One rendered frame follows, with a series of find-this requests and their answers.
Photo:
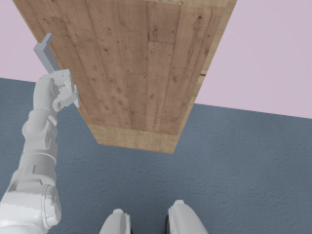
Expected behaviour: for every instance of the left robot forearm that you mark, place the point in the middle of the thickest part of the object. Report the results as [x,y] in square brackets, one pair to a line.
[39,156]

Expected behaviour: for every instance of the robot left hand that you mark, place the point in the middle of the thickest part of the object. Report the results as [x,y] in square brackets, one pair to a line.
[47,95]

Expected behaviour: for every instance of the robot left upper arm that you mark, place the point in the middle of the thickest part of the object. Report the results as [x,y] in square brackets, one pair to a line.
[32,210]

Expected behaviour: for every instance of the handle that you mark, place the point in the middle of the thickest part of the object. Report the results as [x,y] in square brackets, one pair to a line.
[44,53]

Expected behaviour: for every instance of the left robot thigh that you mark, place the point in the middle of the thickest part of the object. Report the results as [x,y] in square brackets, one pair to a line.
[117,223]

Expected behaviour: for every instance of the right robot shin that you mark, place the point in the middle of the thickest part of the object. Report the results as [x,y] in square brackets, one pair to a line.
[177,202]

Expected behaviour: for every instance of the cupboard door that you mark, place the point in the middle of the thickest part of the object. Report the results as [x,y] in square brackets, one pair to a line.
[135,63]

